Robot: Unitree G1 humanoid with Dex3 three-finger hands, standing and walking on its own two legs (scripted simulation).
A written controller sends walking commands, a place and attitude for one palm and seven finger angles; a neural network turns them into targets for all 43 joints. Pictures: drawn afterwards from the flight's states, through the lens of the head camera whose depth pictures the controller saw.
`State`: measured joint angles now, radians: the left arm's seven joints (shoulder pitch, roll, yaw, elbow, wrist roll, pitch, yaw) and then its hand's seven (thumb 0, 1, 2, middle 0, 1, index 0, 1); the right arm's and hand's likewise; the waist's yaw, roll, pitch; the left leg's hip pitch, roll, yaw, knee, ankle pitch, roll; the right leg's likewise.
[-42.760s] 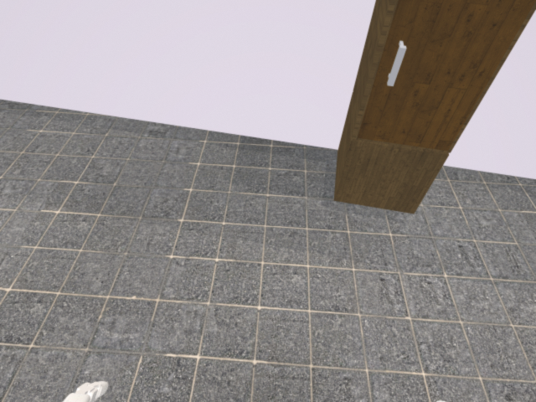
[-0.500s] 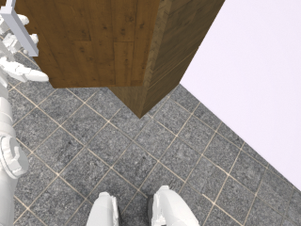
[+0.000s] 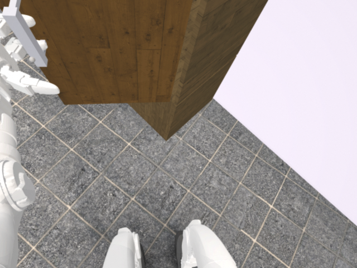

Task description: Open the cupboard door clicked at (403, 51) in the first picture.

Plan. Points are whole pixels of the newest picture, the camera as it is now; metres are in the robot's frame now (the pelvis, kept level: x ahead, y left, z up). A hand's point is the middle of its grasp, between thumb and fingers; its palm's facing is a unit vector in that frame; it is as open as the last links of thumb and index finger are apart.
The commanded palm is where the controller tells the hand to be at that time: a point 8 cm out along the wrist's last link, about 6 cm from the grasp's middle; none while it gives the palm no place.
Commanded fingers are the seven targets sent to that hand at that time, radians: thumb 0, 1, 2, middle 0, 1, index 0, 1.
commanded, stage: close the thumb around the handle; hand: left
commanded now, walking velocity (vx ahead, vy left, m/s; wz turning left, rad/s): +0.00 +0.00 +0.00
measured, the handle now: (29, 32) +0.58 +0.26 +0.07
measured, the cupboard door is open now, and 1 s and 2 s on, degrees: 51 53 99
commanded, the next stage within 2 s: pull the door open along its arc in 0.66 s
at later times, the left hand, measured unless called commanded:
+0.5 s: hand (39, 59) +0.52 +0.23 +0.06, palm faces +0.03 -1.00 -0.02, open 6.8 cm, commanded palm +0.50 +0.26 +0.06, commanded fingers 0.00 0.90 0.90 -0.40 -1.35 -0.40 -1.35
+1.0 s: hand (41, 64) +0.51 +0.23 +0.06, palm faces +0.04 -1.00 -0.02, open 5.7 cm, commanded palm +0.47 +0.26 +0.06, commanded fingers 0.00 0.90 0.90 -0.40 -1.35 -0.40 -1.35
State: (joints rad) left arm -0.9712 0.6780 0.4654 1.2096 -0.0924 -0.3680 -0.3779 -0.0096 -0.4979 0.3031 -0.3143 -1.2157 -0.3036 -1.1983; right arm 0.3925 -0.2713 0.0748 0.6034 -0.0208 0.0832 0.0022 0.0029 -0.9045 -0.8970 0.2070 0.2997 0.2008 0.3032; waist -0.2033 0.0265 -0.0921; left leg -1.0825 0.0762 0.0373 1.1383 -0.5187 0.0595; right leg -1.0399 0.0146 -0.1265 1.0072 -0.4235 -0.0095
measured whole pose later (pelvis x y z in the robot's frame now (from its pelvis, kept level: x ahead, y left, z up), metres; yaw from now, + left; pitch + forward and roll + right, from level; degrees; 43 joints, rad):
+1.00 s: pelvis +0.01 -0.01 +0.01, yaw +0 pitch +25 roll -4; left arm -0.83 0.61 0.48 1.11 -0.13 -0.39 -0.35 0.01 0.75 0.80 -0.32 -1.31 -0.34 -1.35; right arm 0.39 -0.27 0.05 0.59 -0.01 0.10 0.01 0.00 -0.91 -0.90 0.21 0.30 0.20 0.30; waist -0.18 0.03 -0.10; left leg -1.01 0.08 0.05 1.09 -0.52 0.04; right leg -0.99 0.03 -0.11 0.98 -0.43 -0.02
